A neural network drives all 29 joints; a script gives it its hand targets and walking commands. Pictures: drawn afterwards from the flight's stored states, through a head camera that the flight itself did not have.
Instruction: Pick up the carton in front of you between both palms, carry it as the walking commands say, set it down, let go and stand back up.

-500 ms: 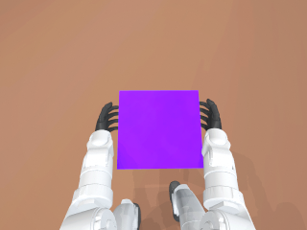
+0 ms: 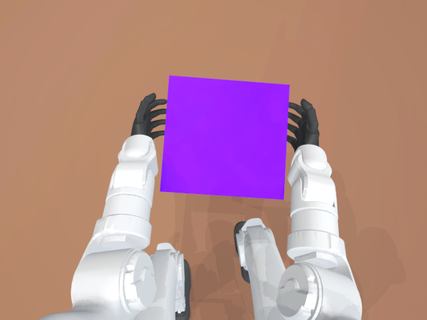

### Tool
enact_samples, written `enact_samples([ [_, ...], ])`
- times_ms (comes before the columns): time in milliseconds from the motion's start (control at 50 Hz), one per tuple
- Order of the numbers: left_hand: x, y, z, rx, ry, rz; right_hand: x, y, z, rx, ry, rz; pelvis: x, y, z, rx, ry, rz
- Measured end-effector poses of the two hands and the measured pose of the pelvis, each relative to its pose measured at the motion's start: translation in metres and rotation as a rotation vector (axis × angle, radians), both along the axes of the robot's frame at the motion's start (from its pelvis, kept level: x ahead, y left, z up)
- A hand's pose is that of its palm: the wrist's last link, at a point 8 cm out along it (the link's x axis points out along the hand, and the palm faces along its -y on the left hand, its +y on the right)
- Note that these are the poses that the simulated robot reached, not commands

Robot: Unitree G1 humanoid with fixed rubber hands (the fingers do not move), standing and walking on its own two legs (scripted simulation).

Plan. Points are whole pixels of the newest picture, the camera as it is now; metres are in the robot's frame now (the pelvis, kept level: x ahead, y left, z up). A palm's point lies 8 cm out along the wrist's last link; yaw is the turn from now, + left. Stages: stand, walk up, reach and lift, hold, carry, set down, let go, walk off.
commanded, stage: set down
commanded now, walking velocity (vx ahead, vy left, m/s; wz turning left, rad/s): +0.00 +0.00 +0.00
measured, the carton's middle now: (221, 145) +0.45 -0.08 -0.17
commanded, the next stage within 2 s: none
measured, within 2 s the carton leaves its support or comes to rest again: rests again in 1.78 s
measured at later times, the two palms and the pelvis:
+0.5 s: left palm (167, 139) +0.50 +0.04 -0.24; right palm (285, 161) +0.40 -0.23 -0.23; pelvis -0.03 +0.00 -0.12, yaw +0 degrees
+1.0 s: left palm (180, 144) +0.52 +0.02 -0.37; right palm (283, 158) +0.43 -0.26 -0.32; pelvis -0.03 +0.01 -0.19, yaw -3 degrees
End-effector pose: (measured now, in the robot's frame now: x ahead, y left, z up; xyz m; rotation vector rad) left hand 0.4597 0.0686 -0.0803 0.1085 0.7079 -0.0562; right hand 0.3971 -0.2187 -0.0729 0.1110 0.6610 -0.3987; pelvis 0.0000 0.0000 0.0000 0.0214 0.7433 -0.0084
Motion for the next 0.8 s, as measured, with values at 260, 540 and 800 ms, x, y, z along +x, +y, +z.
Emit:
enact_samples([
  [260, 0.023, -0.012, -0.088, 0.026, 0.003, -0.069, 0.003, -0.006, -0.09, -0.006, 0.011, -0.063, -0.013, -0.005, -0.068, 0.0, 0.09, 0.012],
  [540, 0.045, -0.026, -0.17, 0.048, 0.023, -0.155, 0.003, -0.014, -0.173, -0.019, 0.042, -0.115, -0.031, -0.002, -0.13, -0.017, 0.104, 0.023],
  [800, 0.063, -0.04, -0.247, 0.041, 0.047, -0.242, 0.023, -0.03, -0.226, -0.042, 0.064, -0.113, -0.037, 0.006, -0.174, -0.048, 0.097, 0.021],
])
